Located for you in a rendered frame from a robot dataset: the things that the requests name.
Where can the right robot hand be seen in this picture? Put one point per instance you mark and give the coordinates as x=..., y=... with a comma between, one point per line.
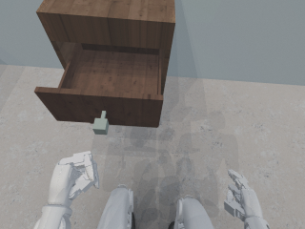
x=246, y=203

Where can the left robot shin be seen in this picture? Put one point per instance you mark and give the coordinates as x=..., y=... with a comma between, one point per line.
x=129, y=218

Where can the left robot hand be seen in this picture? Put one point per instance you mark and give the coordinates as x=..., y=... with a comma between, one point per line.
x=66, y=172

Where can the handle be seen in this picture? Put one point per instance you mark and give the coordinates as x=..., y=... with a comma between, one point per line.
x=101, y=125

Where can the left robot thigh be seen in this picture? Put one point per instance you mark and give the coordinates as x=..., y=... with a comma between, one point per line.
x=117, y=209

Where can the robot right forearm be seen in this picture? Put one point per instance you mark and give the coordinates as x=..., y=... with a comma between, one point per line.
x=256, y=223

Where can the drawer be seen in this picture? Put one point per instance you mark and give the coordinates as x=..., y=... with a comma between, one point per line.
x=123, y=81

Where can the robot left forearm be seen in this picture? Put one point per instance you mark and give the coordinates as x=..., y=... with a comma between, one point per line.
x=54, y=216

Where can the cabinet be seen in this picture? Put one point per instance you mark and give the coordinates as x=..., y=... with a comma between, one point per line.
x=145, y=24

